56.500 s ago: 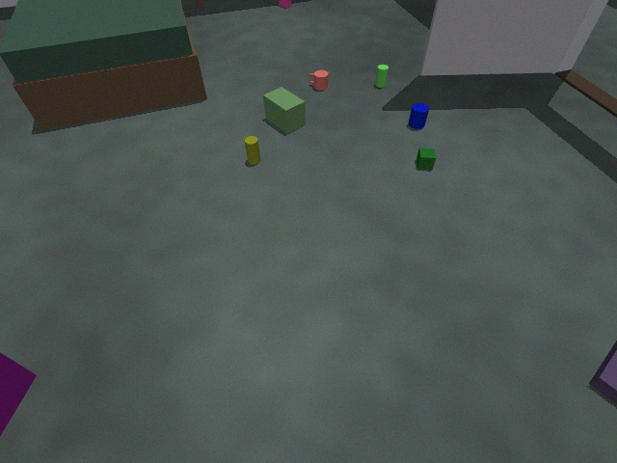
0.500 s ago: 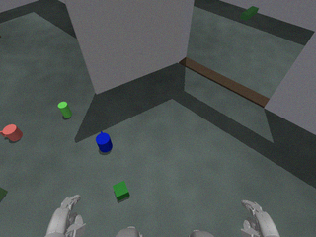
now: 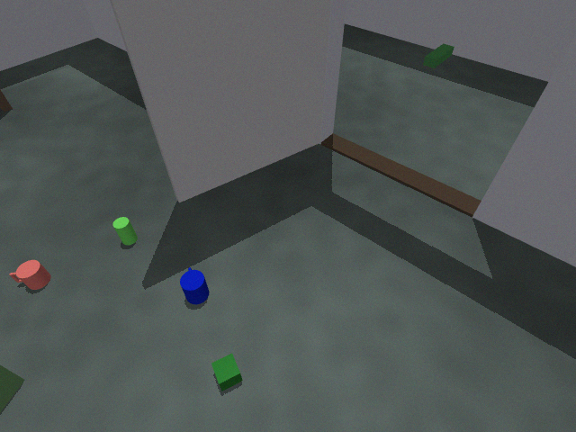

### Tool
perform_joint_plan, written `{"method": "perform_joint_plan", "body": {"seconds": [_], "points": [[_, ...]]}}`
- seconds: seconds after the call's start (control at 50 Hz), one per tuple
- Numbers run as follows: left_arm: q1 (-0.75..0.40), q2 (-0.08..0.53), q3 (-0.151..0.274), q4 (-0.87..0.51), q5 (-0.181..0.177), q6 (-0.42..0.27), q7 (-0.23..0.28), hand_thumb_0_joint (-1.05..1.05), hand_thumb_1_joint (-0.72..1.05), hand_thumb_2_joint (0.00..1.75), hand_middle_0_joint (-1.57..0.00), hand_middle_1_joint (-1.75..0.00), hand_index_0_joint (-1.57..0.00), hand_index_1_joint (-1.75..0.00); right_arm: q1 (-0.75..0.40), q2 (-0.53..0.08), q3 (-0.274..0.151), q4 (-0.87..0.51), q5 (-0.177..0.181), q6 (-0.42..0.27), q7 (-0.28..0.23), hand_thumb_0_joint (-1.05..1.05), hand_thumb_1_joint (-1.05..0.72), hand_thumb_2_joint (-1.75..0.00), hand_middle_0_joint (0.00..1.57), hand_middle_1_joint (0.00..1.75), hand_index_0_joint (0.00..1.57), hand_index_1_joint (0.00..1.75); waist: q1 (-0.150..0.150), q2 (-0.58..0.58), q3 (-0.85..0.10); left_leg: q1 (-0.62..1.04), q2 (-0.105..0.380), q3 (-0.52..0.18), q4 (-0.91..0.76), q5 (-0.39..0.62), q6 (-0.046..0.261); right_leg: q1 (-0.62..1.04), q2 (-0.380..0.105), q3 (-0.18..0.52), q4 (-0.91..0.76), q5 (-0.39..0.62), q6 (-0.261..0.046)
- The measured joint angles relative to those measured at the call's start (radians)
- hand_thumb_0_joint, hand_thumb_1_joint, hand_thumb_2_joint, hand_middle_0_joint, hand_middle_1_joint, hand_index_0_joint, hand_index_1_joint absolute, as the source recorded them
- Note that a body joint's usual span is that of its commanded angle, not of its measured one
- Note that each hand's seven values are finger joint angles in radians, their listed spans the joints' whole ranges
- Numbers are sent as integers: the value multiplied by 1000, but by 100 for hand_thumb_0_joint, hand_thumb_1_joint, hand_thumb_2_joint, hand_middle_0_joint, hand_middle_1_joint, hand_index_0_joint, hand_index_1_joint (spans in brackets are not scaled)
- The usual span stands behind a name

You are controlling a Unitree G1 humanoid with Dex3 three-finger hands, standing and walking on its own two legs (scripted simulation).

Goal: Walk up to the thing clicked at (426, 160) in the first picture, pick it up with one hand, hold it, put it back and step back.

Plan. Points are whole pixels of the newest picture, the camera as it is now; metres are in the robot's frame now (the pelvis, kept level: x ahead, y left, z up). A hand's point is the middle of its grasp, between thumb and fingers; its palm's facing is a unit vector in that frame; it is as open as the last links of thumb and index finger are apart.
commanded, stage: stand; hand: left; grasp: from above
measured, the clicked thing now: (227, 372) +0.44 +0.22 -0.74
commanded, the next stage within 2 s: step back in 1.88 s
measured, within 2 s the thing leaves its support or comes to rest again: neither
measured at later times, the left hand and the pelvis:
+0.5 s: hand out of the picture +0.03 +0.22 -0.16, palm faces +0.01 -0.94 -0.33, open 7.4 cm; pelvis -0.01 -0.02 +0.01, yaw +0 degrees
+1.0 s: hand out of the picture +0.06 +0.18 -0.17, palm faces -0.01 -0.97 -0.23, open 7.4 cm; pelvis +0.01 -0.01 +0.01, yaw -2 degrees
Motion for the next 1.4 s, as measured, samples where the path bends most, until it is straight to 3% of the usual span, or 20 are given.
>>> {"method": "perform_joint_plan", "body": {"seconds": [0.54,1.0,1.4], "points": [[-37,14,-6,72,-8,-19,-12,1,90,90,-20,-30,-20,-30,-7,-41,6,67,12,9,16,1,-91,-89,20,30,21,30,-19,13,10,18,28,-4,-75,48,-23,13,29,-5,-70,46,-21],[-49,-83,-23,90,-16,-5,-9,1,90,90,-20,-30,-20,-30,-14,56,33,97,18,13,2,0,-91,-89,20,30,21,30,-22,7,-10,38,26,22,-91,26,-21,18,27,20,-76,28,-16],[7,-90,-10,96,-8,-7,-2,1,90,90,-20,-30,-20,-30,31,70,13,103,14,12,-2,0,-91,-89,20,30,20,30,-25,3,-7,18,26,25,-65,12,-17,-1,27,24,-54,18,-14]]}}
